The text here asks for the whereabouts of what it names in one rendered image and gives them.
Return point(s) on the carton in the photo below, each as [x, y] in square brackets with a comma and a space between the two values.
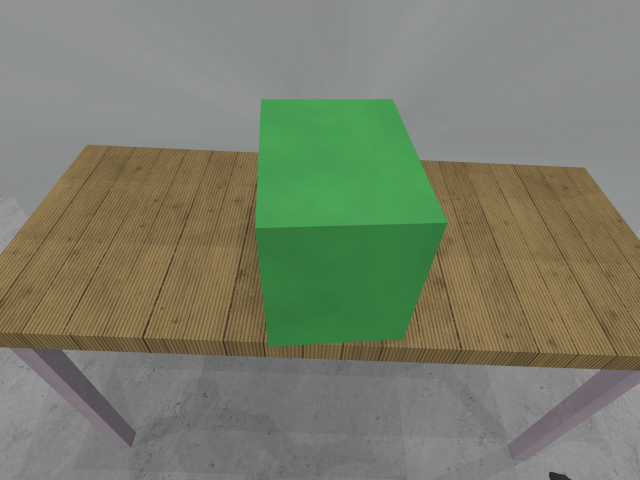
[347, 223]

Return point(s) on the table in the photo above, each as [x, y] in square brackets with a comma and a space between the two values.
[154, 250]

